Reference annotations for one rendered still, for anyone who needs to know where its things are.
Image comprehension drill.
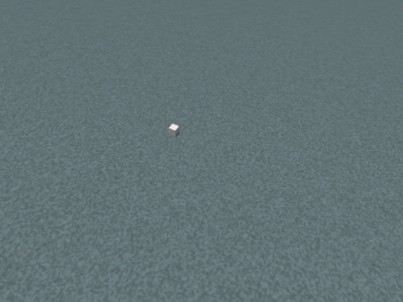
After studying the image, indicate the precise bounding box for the cube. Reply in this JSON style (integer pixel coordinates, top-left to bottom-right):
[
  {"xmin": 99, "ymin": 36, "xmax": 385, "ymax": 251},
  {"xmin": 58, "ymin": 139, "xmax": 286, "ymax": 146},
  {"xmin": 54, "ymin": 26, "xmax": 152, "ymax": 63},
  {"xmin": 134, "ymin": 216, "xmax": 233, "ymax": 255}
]
[{"xmin": 169, "ymin": 124, "xmax": 179, "ymax": 136}]

